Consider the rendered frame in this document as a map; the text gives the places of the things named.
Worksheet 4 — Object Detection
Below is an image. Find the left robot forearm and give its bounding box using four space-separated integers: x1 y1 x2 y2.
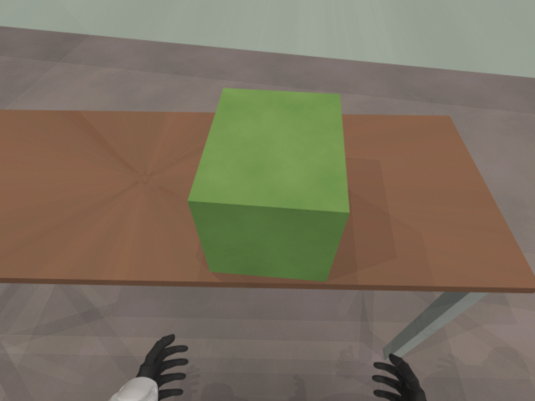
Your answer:
108 377 158 401

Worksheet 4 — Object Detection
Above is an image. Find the robot left hand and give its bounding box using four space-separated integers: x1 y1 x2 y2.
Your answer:
136 334 188 401

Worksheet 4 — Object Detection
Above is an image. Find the robot right hand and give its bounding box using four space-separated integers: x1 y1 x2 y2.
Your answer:
372 353 426 401

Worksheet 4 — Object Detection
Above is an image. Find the table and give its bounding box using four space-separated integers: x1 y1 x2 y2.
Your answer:
0 109 535 361

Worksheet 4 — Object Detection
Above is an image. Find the carton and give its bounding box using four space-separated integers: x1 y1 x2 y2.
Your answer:
188 88 349 282

